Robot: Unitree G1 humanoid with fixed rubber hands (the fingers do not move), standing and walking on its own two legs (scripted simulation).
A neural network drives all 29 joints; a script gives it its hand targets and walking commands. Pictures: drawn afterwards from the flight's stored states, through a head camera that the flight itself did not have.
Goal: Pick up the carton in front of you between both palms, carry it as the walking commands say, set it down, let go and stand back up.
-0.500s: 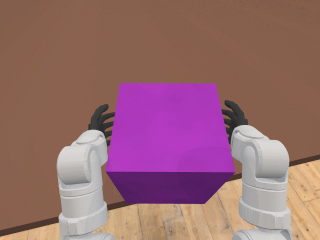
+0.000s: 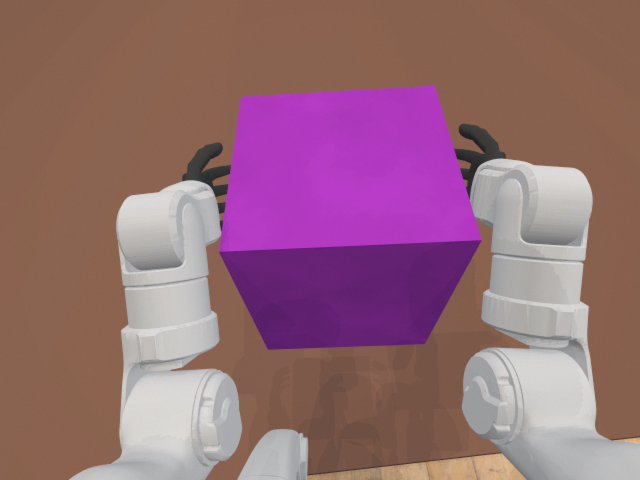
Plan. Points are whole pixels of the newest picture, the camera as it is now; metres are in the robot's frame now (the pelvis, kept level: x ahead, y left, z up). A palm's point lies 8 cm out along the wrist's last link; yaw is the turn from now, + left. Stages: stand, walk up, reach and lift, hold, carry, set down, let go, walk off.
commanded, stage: carry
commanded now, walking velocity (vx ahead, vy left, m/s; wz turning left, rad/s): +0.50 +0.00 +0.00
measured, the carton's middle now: (341, 232) +0.40 +0.02 +0.06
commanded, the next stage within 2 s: none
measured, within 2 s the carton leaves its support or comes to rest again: neither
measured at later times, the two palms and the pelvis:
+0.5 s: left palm out of the picture +0.78 +0.13 +0.24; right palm out of the picture +0.73 -0.17 +0.24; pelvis +0.36 +0.05 +0.09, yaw -3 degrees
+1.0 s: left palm out of the picture +1.05 +0.17 +0.24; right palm out of the picture +1.07 -0.13 +0.24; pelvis +0.68 +0.00 +0.11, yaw +1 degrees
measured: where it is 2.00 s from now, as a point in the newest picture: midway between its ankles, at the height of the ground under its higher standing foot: (343, 141)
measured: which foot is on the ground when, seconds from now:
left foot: up 0.00-0.24, down 0.26-0.76, up 0.78-1.00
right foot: down 0.00-0.26, up 0.28-0.72, down 0.74-1.00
